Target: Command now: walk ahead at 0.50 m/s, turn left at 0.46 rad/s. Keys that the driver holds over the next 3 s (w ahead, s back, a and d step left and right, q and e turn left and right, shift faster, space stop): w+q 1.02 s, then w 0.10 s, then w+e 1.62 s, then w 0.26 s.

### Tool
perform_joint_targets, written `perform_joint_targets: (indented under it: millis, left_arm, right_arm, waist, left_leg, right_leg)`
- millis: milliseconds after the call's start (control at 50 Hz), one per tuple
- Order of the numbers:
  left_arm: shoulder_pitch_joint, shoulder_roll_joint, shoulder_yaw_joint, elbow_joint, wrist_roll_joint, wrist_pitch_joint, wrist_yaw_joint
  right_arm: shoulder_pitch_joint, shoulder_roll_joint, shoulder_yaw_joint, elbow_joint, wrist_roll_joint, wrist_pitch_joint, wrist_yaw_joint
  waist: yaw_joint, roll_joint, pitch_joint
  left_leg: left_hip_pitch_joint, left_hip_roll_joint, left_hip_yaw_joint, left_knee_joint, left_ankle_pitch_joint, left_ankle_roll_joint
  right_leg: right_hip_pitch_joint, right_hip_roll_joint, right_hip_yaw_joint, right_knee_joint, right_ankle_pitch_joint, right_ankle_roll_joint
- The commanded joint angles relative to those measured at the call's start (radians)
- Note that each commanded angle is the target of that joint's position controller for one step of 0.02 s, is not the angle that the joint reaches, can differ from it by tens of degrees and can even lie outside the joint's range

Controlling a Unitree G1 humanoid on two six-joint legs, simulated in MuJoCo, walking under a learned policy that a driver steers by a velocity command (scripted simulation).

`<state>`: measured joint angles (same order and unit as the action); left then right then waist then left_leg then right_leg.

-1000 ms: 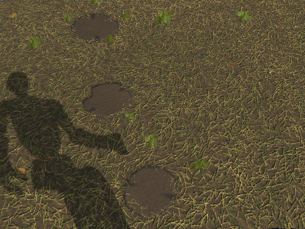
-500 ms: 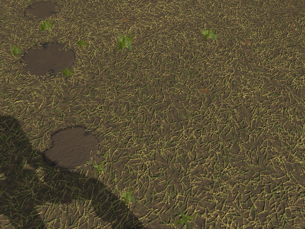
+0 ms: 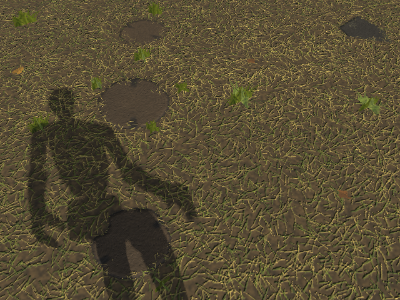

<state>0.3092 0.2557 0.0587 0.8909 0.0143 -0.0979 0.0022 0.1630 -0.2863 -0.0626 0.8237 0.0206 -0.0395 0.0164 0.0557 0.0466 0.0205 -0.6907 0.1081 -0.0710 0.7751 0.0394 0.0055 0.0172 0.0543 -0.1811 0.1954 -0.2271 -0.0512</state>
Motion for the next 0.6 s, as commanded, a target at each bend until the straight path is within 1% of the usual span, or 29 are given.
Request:
perform_joint_targets:
  millis: [20, 60, 80, 100, 120, 140, 160, 180, 200, 220, 240, 260, 280, 300, 320, 340, 360, 380, 420, 460, 480, 500, 540, 580, 600]
  left_arm:
    - [-0.008, 0.167, 0.038, -0.040, -0.009, -0.001, 0.013]
    - [0.019, 0.176, 0.042, -0.025, -0.018, 0.017, 0.014]
    - [0.021, 0.181, 0.045, -0.021, -0.021, 0.027, 0.015]
    - [0.010, 0.192, 0.048, -0.024, -0.024, 0.036, 0.018]
    - [-0.004, 0.207, 0.052, -0.029, -0.026, 0.044, 0.023]
    - [-0.015, 0.222, 0.057, -0.034, -0.028, 0.052, 0.029]
    - [-0.028, 0.232, 0.059, -0.040, -0.028, 0.061, 0.034]
    - [-0.050, 0.230, 0.056, -0.048, -0.032, 0.064, 0.038]
    - [-0.022, 0.172, 0.034, -0.070, -0.005, 0.051, 0.036]
    - [0.037, 0.058, -0.002, -0.118, 0.000, 0.015, 0.016]
    - [-0.071, 0.150, 0.015, -0.132, -0.034, -0.029, -0.005]
    - [-0.144, 0.167, 0.018, -0.160, -0.063, -0.049, -0.013]
    - [-0.150, 0.151, 0.016, -0.156, -0.050, -0.056, -0.008]
    - [-0.147, 0.163, 0.026, -0.145, -0.023, -0.049, 0.000]
    - [-0.127, 0.165, 0.030, -0.142, -0.014, -0.036, -0.001]
    - [-0.113, 0.160, 0.032, -0.144, -0.008, -0.024, 0.000]
    - [-0.110, 0.144, 0.029, -0.146, -0.003, -0.014, 0.000]
    - [-0.128, 0.132, 0.025, -0.154, 0.001, -0.006, 0.002]
    - [-0.206, 0.110, 0.016, -0.182, 0.003, 0.000, 0.005]
    - [-0.280, 0.090, 0.007, -0.202, 0.000, -0.004, 0.000]
    - [-0.312, 0.084, 0.004, -0.212, -0.004, -0.007, -0.005]
    - [-0.340, 0.087, 0.003, -0.223, -0.011, -0.010, -0.009]
    - [-0.373, 0.106, 0.008, -0.241, -0.021, -0.016, -0.015]
    - [-0.370, 0.135, 0.018, -0.246, -0.023, -0.025, -0.023]
    - [-0.355, 0.148, 0.023, -0.244, -0.024, -0.030, -0.026]
  right_arm:
    - [-0.123, -0.022, 0.005, -0.103, -0.002, -0.014, 0.018]
    - [-0.166, -0.023, 0.006, -0.137, -0.001, -0.013, 0.032]
    - [-0.176, -0.026, 0.005, -0.151, 0.000, -0.012, 0.039]
    - [-0.170, -0.035, 0.000, -0.162, 0.001, -0.012, 0.046]
    - [-0.149, -0.050, -0.008, -0.168, 0.002, -0.009, 0.050]
    - [-0.101, -0.071, -0.020, -0.166, 0.002, -0.005, 0.051]
    - [-0.001, -0.106, -0.040, -0.148, 0.005, -0.002, 0.049]
    - [0.160, -0.160, -0.072, -0.110, 0.006, 0.000, 0.036]
    - [0.284, -0.253, -0.101, -0.084, 0.006, 0.012, 0.011]
    - [0.220, -0.301, -0.102, -0.116, 0.009, 0.003, 0.011]
    - [0.239, -0.214, -0.075, -0.125, 0.000, -0.007, 0.016]
    - [0.208, -0.170, -0.064, -0.125, -0.006, -0.018, 0.015]
    - [0.145, -0.149, -0.057, -0.130, -0.004, -0.026, 0.017]
    - [0.088, -0.113, -0.047, -0.143, -0.006, -0.029, 0.014]
    - [0.061, -0.104, -0.041, -0.159, -0.016, -0.030, 0.009]
    - [0.053, -0.110, -0.042, -0.164, -0.015, -0.030, 0.005]
    - [0.057, -0.121, -0.045, -0.164, -0.012, -0.031, -0.001]
    - [0.069, -0.136, -0.049, -0.163, -0.010, -0.032, -0.008]
    - [0.096, -0.161, -0.056, -0.157, -0.007, -0.029, -0.021]
    - [0.119, -0.164, -0.058, -0.152, -0.002, -0.021, -0.029]
    - [0.134, -0.166, -0.059, -0.149, -0.001, -0.017, -0.031]
    - [0.154, -0.167, -0.060, -0.142, -0.001, -0.015, -0.031]
    - [0.185, -0.163, -0.060, -0.129, 0.005, -0.010, -0.032]
    - [0.197, -0.152, -0.058, -0.125, 0.006, -0.004, -0.036]
    - [0.193, -0.153, -0.059, -0.127, 0.004, -0.002, -0.038]
  waist:
    - [0.021, -0.073, 0.072]
    - [0.031, -0.073, 0.083]
    - [0.026, -0.078, 0.082]
    - [0.009, -0.090, 0.069]
    - [-0.013, -0.111, 0.040]
    - [-0.047, -0.134, 0.000]
    - [-0.106, -0.142, -0.057]
    - [-0.196, -0.116, -0.137]
    - [-0.219, 0.044, -0.230]
    - [-0.108, 0.231, -0.333]
    - [-0.181, 0.089, -0.357]
    - [-0.174, 0.043, -0.227]
    - [-0.118, -0.058, -0.126]
    - [-0.085, -0.060, -0.090]
    - [-0.056, -0.035, -0.071]
    - [-0.042, -0.030, -0.064]
    - [-0.035, -0.028, -0.056]
    - [-0.037, -0.027, -0.046]
    - [-0.060, -0.016, -0.020]
    - [-0.091, 0.009, -0.014]
    - [-0.107, 0.020, -0.014]
    - [-0.121, 0.026, -0.015]
    - [-0.132, 0.039, -0.014]
    - [-0.122, 0.051, -0.019]
    - [-0.109, 0.065, -0.021]
  left_leg:
    - [-0.002, -0.004, 0.055, -0.103, 0.054, 0.013]
    - [-0.038, -0.014, 0.081, -0.141, -0.003, 0.031]
    - [-0.039, -0.024, 0.098, -0.154, -0.046, 0.043]
    - [-0.008, -0.044, 0.121, -0.163, -0.092, 0.059]
    - [0.047, -0.075, 0.152, -0.160, -0.143, 0.077]
    - [0.124, -0.111, 0.181, -0.149, -0.197, 0.098]
    - [0.254, -0.148, 0.196, -0.155, -0.226, 0.124]
    - [0.499, -0.178, 0.176, -0.233, -0.163, 0.165]
    - [0.801, -0.007, -0.098, -0.245, -0.140, 0.231]
    - [1.086, 0.215, -0.687, -0.397, -0.309, 0.440]
    - [1.092, 0.219, -0.707, -0.479, -0.348, 0.407]
    - [0.983, 0.186, -0.554, -0.484, -0.294, 0.364]
    - [0.820, 0.139, -0.437, -0.492, -0.182, 0.328]
    - [0.710, 0.103, -0.355, -0.503, -0.087, 0.307]
    - [0.628, 0.081, -0.321, -0.524, -0.025, 0.304]
    - [0.582, 0.069, -0.303, -0.542, 0.012, 0.306]
    - [0.539, 0.061, -0.274, -0.552, 0.054, 0.309]
    - [0.506, 0.049, -0.245, -0.560, 0.081, 0.308]
    - [0.460, 0.014, -0.196, -0.564, 0.075, 0.282]
    - [0.428, -0.030, -0.157, -0.548, 0.007, 0.241]
    - [0.418, -0.038, -0.157, -0.542, -0.032, 0.226]
    - [0.417, -0.033, -0.171, -0.538, -0.064, 0.216]
    - [0.457, -0.011, -0.221, -0.502, -0.113, 0.207]
    - [0.526, 0.015, -0.286, -0.440, -0.144, 0.195]
    - [0.550, 0.029, -0.316, -0.409, -0.138, 0.189]
  right_leg:
    - [-0.024, -0.294, 0.042, -0.082, 0.349, -0.103]
    - [0.066, -0.321, 0.024, -0.040, 0.420, -0.099]
    - [0.101, -0.333, 0.014, -0.010, 0.485, -0.094]
    - [0.121, -0.338, -0.001, 0.034, 0.612, -0.084]
    - [0.137, -0.340, -0.015, 0.096, 0.782, -0.073]
    - [0.144, -0.339, -0.025, 0.184, 0.947, -0.062]
    - [0.120, -0.328, -0.034, 0.330, 1.037, -0.049]
    - [0.011, -0.289, -0.053, 0.548, 0.959, -0.015]
    - [-0.261, -0.226, -0.053, 0.868, 0.489, 0.028]
    - [-0.676, 0.011, 0.105, 1.204, -0.337, 0.082]
    - [-0.784, -0.041, 0.291, 1.243, -0.328, 0.052]
    - [-0.822, -0.084, 0.282, 1.193, -0.248, 0.026]
    - [-0.783, -0.129, 0.275, 1.086, -0.177, 0.024]
    - [-0.720, -0.159, 0.272, 0.996, -0.138, 0.034]
    - [-0.658, -0.172, 0.275, 0.963, -0.111, 0.045]
    - [-0.632, -0.173, 0.269, 0.922, -0.098, 0.063]
    - [-0.620, -0.172, 0.255, 0.878, -0.083, 0.082]
    - [-0.619, -0.166, 0.244, 0.825, -0.049, 0.099]
    - [-0.621, -0.147, 0.231, 0.673, 0.076, 0.125]
    - [-0.568, -0.111, 0.224, 0.506, 0.223, 0.129]
    - [-0.537, -0.093, 0.219, 0.440, 0.281, 0.129]
    - [-0.514, -0.078, 0.217, 0.400, 0.319, 0.128]
    - [-0.501, -0.067, 0.239, 0.346, 0.321, 0.117]
    - [-0.493, -0.064, 0.264, 0.300, 0.267, 0.097]
    - [-0.476, -0.065, 0.268, 0.292, 0.221, 0.083]
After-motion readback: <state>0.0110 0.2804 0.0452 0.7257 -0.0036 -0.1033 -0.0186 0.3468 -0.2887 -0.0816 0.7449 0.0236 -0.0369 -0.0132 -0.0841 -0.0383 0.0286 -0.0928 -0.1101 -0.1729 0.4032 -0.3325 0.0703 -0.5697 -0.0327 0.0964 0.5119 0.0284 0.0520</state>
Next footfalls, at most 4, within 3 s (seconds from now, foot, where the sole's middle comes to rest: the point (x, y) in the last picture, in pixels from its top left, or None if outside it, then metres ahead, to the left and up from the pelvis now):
0.18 left None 0.27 0.13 -0.78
0.66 right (221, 270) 0.60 0.00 -0.78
1.18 left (115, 242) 0.68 0.39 -0.78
1.72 right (140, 160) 1.07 0.36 -0.78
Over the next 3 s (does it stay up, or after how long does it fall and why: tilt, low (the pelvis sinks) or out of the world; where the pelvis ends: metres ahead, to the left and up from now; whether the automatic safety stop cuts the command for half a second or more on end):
stays up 1.56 0.44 0.00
